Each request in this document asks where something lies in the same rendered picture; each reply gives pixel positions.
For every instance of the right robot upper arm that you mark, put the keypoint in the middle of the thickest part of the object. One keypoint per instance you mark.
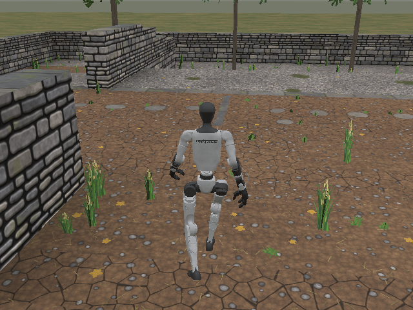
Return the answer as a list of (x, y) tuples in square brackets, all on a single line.
[(230, 147)]

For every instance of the left robot hand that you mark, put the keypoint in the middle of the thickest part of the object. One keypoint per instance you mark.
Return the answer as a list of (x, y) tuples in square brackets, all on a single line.
[(174, 176)]

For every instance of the robot right thigh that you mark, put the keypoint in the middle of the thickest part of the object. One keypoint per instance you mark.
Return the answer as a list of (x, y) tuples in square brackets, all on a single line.
[(221, 188)]

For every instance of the right robot hand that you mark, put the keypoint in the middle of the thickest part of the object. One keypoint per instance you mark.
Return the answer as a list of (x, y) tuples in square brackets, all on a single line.
[(243, 198)]

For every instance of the left robot upper arm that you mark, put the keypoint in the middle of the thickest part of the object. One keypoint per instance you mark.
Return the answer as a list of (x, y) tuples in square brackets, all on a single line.
[(183, 143)]

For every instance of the robot left forearm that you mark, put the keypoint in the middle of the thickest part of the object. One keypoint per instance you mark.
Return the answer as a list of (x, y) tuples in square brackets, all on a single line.
[(174, 166)]

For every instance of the right robot foot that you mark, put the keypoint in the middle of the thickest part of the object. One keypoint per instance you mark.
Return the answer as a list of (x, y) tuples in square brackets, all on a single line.
[(209, 246)]

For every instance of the robot right forearm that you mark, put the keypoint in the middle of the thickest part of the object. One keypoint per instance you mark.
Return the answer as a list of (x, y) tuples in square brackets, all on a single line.
[(238, 176)]

